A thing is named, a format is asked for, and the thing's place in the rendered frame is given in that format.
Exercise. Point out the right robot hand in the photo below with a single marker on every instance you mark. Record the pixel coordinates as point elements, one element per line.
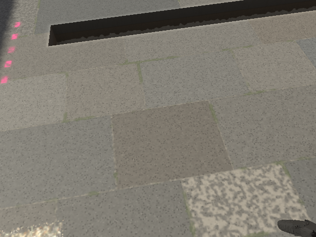
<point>301,228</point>

